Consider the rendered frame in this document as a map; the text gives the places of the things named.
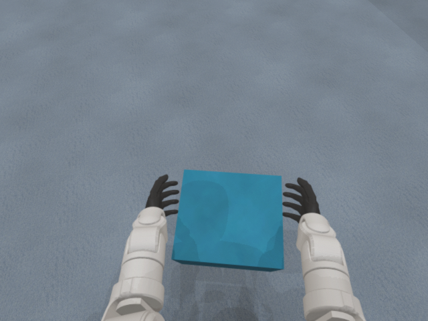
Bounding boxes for right robot forearm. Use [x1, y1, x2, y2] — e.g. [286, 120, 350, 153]
[296, 213, 366, 321]

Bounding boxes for carton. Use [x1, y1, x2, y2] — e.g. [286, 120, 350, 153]
[171, 169, 284, 272]

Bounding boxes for left robot hand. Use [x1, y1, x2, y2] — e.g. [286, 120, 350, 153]
[145, 175, 179, 217]

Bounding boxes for right robot hand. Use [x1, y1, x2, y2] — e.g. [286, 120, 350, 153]
[282, 177, 320, 223]

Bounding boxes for left robot forearm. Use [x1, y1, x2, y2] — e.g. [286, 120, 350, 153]
[101, 207, 168, 321]

